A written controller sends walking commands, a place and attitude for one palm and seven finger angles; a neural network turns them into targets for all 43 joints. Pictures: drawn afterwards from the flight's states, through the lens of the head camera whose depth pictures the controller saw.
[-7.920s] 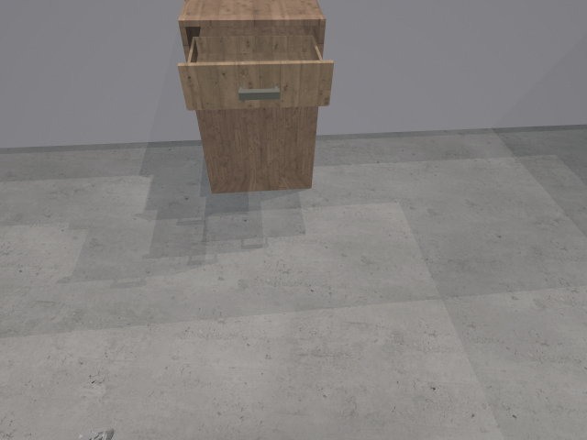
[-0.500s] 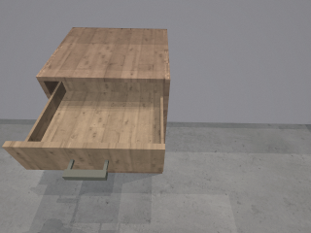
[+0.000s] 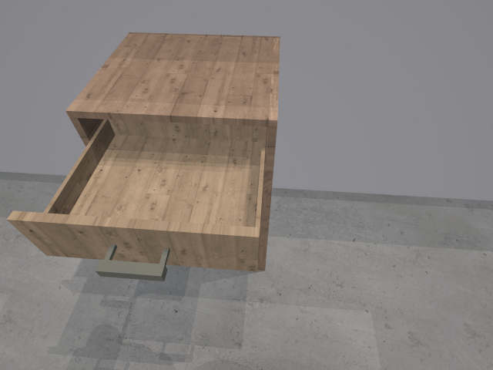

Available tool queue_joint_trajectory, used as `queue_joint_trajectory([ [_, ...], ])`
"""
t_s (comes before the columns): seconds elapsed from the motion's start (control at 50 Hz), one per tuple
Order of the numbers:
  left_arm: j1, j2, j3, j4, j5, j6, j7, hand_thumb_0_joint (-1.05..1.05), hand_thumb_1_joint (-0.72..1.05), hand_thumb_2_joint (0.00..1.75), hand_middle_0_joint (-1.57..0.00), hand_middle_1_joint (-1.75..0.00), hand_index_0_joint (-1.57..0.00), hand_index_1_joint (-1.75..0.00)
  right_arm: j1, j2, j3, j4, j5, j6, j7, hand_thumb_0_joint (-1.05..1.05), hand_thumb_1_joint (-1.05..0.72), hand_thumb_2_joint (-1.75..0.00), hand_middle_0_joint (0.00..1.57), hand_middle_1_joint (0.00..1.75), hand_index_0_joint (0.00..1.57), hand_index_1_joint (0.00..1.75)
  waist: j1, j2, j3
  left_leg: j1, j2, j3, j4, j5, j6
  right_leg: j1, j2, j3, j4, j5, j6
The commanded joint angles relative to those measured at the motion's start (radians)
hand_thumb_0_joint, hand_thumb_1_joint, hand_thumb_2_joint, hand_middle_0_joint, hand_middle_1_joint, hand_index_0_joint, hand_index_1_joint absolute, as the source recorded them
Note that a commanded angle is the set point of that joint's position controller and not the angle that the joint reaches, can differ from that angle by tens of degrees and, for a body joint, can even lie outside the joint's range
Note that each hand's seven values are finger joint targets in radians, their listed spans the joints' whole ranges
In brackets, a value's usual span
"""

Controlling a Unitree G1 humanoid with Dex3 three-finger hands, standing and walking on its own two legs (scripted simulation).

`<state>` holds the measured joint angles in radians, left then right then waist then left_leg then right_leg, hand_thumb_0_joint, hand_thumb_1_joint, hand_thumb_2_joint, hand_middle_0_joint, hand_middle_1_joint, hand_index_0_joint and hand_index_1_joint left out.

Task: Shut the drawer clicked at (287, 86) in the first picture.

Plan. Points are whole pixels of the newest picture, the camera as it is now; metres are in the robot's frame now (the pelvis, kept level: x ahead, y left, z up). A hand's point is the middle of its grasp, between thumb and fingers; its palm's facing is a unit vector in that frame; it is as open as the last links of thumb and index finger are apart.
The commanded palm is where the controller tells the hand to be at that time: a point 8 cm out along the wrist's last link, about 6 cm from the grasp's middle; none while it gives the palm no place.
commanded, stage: come to a stop and stand still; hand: left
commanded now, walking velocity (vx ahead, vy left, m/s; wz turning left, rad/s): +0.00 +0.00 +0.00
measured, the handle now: (135, 260) +0.31 +0.24 -0.05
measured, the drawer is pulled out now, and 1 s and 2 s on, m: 0.30 0.30 0.29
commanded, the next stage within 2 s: look again from close up in 0.38 s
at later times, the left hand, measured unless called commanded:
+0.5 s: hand out of the picture -0.05 +0.16 -0.16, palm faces +0.01 -0.98 -0.19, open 7.4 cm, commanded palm none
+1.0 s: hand out of the picture +0.04 +0.18 -0.16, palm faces +0.01 -0.97 -0.22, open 7.3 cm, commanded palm none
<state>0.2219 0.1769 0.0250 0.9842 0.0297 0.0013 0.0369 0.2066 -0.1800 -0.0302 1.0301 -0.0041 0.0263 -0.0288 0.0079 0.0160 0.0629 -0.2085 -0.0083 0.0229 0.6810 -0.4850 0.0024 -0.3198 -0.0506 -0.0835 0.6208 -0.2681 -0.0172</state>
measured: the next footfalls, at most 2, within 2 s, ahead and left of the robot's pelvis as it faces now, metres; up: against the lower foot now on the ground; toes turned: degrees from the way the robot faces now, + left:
none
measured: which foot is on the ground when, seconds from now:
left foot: down 0.00-1.00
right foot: down 0.00-1.00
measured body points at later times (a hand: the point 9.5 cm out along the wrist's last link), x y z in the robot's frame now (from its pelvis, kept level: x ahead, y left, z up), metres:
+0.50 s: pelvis -0.01 +0.00 +0.01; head +0.00 -0.01 +0.46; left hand -0.05 +0.21 -0.15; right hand -0.04 -0.21 -0.16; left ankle -0.03 +0.11 -0.73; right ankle +0.04 -0.11 -0.73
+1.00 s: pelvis +0.02 +0.00 +0.01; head +0.02 -0.01 +0.46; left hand +0.04 +0.23 -0.14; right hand +0.00 -0.21 -0.16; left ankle -0.03 +0.11 -0.73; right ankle +0.04 -0.11 -0.73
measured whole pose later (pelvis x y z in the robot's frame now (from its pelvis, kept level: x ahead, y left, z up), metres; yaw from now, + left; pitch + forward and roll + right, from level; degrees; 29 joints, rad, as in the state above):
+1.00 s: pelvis +0.02 +0.00 +0.01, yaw -2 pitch -1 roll +1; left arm 0.29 0.15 0.00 1.08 0.01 -0.01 0.03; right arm 0.34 -0.14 0.02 1.10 -0.01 -0.03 -0.03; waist 0.00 0.02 0.01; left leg -0.11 0.00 0.06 0.45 -0.33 0.01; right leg -0.26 -0.03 -0.06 0.52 -0.24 -0.01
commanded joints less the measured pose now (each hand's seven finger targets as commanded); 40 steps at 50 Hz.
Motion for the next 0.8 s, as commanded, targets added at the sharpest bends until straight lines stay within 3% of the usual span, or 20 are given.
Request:
queue_joint_trajectory([
  [0.0,0.026,0.139,0.022,-0.046,-0.010,0.000,0.007,0.00,0.90,0.90,-0.20,-0.30,-0.20,-0.30,0.186,-0.019,0.006,0.018,0.002,-0.022,0.011,0.00,-0.90,-0.90,0.20,0.30,0.20,0.30,-0.041,-0.163,-0.051,0.104,0.023,0.022,-0.277,0.230,0.004,-0.007,-0.141,0.187,-0.200,0.186,-0.090],
  [0.02,0.033,0.116,0.017,-0.047,-0.017,0.005,0.006,0.00,0.90,0.90,-0.20,-0.30,-0.20,-0.30,0.181,-0.042,0.007,0.021,-0.002,-0.033,0.009,0.00,-0.90,-0.90,0.20,0.30,0.20,0.30,-0.029,-0.061,-0.038,0.097,0.061,-0.025,-0.334,0.284,0.015,-0.014,-0.087,0.154,-0.151,0.125,-0.058],
  [0.04,0.056,0.087,0.012,-0.044,-0.022,0.008,0.002,0.00,0.90,0.90,-0.20,-0.30,-0.20,-0.30,0.140,-0.067,0.008,0.012,-0.009,-0.040,0.006,0.00,-0.90,-0.90,0.20,0.30,0.20,0.30,-0.001,0.074,-0.026,0.032,0.132,-0.096,-0.363,0.344,0.041,0.014,-0.028,0.118,-0.134,0.074,-0.026],
  [0.06,0.072,0.072,0.009,-0.033,-0.018,0.012,0.001,0.00,0.90,0.90,-0.20,-0.30,-0.20,-0.30,0.094,-0.071,0.009,0.002,-0.011,-0.041,0.012,0.00,-0.90,-0.90,0.20,0.30,0.20,0.30,0.019,0.152,0.003,-0.081,0.182,-0.132,-0.414,0.314,0.062,0.088,-0.002,0.085,-0.110,-0.001,-0.007],
  [0.08,0.079,0.072,0.008,-0.023,-0.011,0.016,0.003,0.00,0.90,0.90,-0.20,-0.30,-0.20,-0.30,0.050,-0.071,0.013,-0.006,-0.011,-0.044,0.012,0.00,-0.90,-0.90,0.20,0.30,0.20,0.30,0.033,0.197,0.051,-0.178,0.198,-0.145,-0.448,0.271,0.077,0.147,-0.012,0.065,-0.080,-0.001,0.004],
  [0.12,0.135,0.069,0.006,0.006,-0.007,0.015,-0.003,0.00,0.90,0.90,-0.20,-0.30,-0.20,-0.30,0.031,-0.073,0.016,-0.017,-0.007,-0.044,0.008,0.00,-0.90,-0.90,0.20,0.30,0.20,0.30,0.055,0.129,0.070,-0.204,0.166,-0.104,-0.437,0.191,0.065,0.175,-0.018,0.085,-0.105,0.038,-0.002],
  [0.16,0.149,0.071,0.002,0.020,-0.009,0.010,-0.006,0.00,0.90,0.90,-0.20,-0.30,-0.20,-0.30,0.070,-0.063,0.016,-0.004,-0.006,-0.042,0.008,0.00,-0.90,-0.90,0.20,0.30,0.20,0.30,0.044,0.060,0.079,-0.165,0.129,-0.088,-0.424,0.109,0.046,0.146,-0.024,0.111,-0.188,0.041,-0.009],
  [0.18,0.149,0.074,0.002,0.022,-0.010,0.007,-0.006,0.00,0.90,0.90,-0.20,-0.30,-0.20,-0.30,0.093,-0.063,0.017,-0.002,-0.005,-0.041,0.009,0.00,-0.90,-0.90,0.20,0.30,0.20,0.30,0.034,0.058,0.073,-0.152,0.118,-0.078,-0.420,0.065,0.040,0.128,-0.033,0.127,-0.216,0.005,-0.009],
  [0.26,0.143,0.077,0.000,0.032,-0.013,-0.004,-0.007,0.00,0.90,0.90,-0.20,-0.30,-0.20,-0.30,0.181,-0.036,0.021,0.030,-0.004,-0.036,0.009,0.00,-0.90,-0.90,0.20,0.30,0.20,0.30,0.003,-0.065,0.058,-0.054,0.088,-0.039,-0.369,0.108,0.036,0.054,-0.049,0.167,-0.306,-0.103,-0.019],
  [0.34,0.166,0.061,-0.001,0.048,-0.015,-0.013,-0.004,0.00,0.90,0.90,-0.20,-0.30,-0.20,-0.30,0.224,-0.019,0.027,0.053,-0.005,-0.041,0.008,0.00,-0.90,-0.90,0.20,0.30,0.20,0.30,-0.006,-0.070,0.024,-0.019,0.084,-0.024,-0.343,0.160,0.031,0.046,-0.056,0.170,-0.312,-0.097,-0.022],
  [0.38,0.177,0.051,-0.003,0.056,-0.015,-0.013,-0.003,0.00,0.90,0.90,-0.20,-0.30,-0.20,-0.30,0.227,-0.016,0.029,0.061,-0.004,-0.045,0.005,0.00,-0.90,-0.90,0.20,0.30,0.20,0.30,-0.005,-0.027,0.029,-0.024,0.094,-0.031,-0.358,0.165,0.032,0.047,-0.048,0.160,-0.298,-0.061,-0.022],
  [0.4,0.230,0.076,-0.014,0.098,-0.007,-0.036,0.037,0.00,0.90,0.90,-0.20,-0.30,-0.20,-0.30,0.090,-0.076,0.021,-0.008,-0.008,-0.056,0.011,0.00,-0.90,-0.90,0.20,0.30,0.20,0.30,0.031,0.003,0.039,-0.104,0.123,0.017,-0.191,0.222,-0.002,0.107,-0.098,0.146,-0.215,0.256,-0.009],
  [0.42,0.205,0.126,-0.003,0.068,-0.016,-0.044,0.026,0.00,0.90,0.90,-0.20,-0.30,-0.20,-0.30,0.146,-0.023,0.022,-0.039,-0.006,-0.046,0.013,0.00,-0.90,-0.90,0.20,0.30,0.20,0.30,-0.013,0.000,-0.089,-0.059,0.050,-0.006,-0.172,0.099,-0.005,0.097,-0.143,0.233,-0.268,0.004,-0.043],
  [0.44,0.171,0.112,-0.003,0.058,-0.013,-0.043,0.017,0.00,0.90,0.90,-0.20,-0.30,-0.20,-0.30,0.183,-0.005,0.023,-0.025,-0.008,-0.049,0.012,0.00,-0.90,-0.90,0.20,0.30,0.20,0.30,-0.031,0.013,-0.062,-0.016,0.050,-0.011,-0.202,0.132,0.008,0.008,-0.139,0.240,-0.288,-0.176,-0.065],
  [0.46,0.145,0.114,-0.002,0.051,-0.012,-0.042,0.011,0.00,0.90,0.90,-0.20,-0.30,-0.20,-0.30,0.238,-0.013,0.022,-0.006,-0.013,-0.050,0.012,0.00,-0.90,-0.90,0.20,0.30,0.20,0.30,-0.049,0.043,-0.110,0.027,0.063,-0.010,-0.212,0.167,0.016,-0.004,-0.117,0.206,-0.260,-0.167,-0.070],
  [0.52,0.147,0.059,-0.011,0.056,-0.014,-0.029,0.005,0.00,0.90,0.90,-0.20,-0.30,-0.20,-0.30,0.242,-0.020,0.020,-0.011,-0.014,-0.049,0.009,0.00,-0.90,-0.90,0.20,0.30,0.20,0.30,-0.033,0.030,-0.002,-0.097,0.098,-0.064,-0.292,0.109,0.038,-0.007,-0.054,0.160,-0.216,-0.155,-0.040],
  [0.58,0.162,0.036,-0.017,0.066,-0.014,-0.030,0.002,0.00,0.90,0.90,-0.20,-0.30,-0.20,-0.30,0.236,-0.028,0.024,-0.013,-0.011,-0.057,0.006,0.00,-0.90,-0.90,0.20,0.30,0.20,0.30,-0.018,-0.024,0.056,-0.144,0.108,-0.088,-0.338,0.129,0.044,0.029,-0.040,0.145,-0.202,-0.075,-0.034],
  [0.64,0.168,0.034,-0.019,0.071,-0.018,-0.033,0.002,0.00,0.90,0.90,-0.20,-0.30,-0.20,-0.30,0.241,-0.028,0.032,-0.004,-0.008,-0.061,0.006,0.00,-0.90,-0.90,0.20,0.30,0.20,0.30,-0.015,-0.065,0.082,-0.129,0.095,-0.069,-0.335,0.170,0.039,0.038,-0.051,0.154,-0.218,-0.040,-0.037],
  [0.68,0.160,0.034,-0.018,0.067,-0.019,-0.031,0.002,0.00,0.90,0.90,-0.20,-0.30,-0.20,-0.30,0.245,-0.032,0.033,0.005,-0.009,-0.065,0.005,0.00,-0.90,-0.90,0.20,0.30,0.20,0.30,-0.012,-0.029,0.088,-0.124,0.101,-0.076,-0.355,0.196,0.040,0.045,-0.045,0.143,-0.203,0.001,-0.034],
  [0.78,0.153,0.040,-0.015,0.064,-0.021,-0.029,0.003,0.00,0.90,0.90,-0.20,-0.30,-0.20,-0.30,0.230,-0.040,0.036,0.021,-0.009,-0.070,-0.001,0.00,-0.90,-0.90,0.20,0.30,0.20,0.30,-0.004,-0.007,0.043,-0.081,0.107,-0.060,-0.343,0.293,0.038,0.106,-0.051,0.129,-0.181,0.137,-0.033],
])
